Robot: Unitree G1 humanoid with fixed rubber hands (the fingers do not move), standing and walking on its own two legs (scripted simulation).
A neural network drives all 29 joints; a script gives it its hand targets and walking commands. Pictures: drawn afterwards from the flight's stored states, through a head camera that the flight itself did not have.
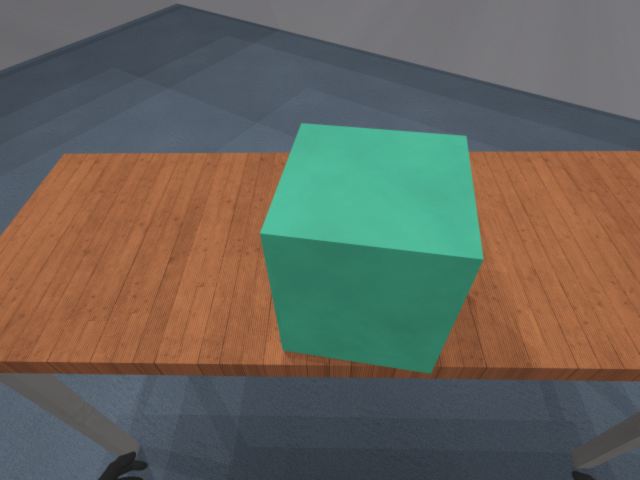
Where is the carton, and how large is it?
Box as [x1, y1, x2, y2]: [260, 123, 483, 373]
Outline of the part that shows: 301,123 260,232 283,350 430,373 483,259 466,137 461,135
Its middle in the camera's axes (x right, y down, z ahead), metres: +0.07 +0.02 +0.53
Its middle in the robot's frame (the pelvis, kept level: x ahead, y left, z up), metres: +0.40 -0.04 +0.07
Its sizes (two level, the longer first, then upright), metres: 0.210 0.200 0.250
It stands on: a table, 0.70 m high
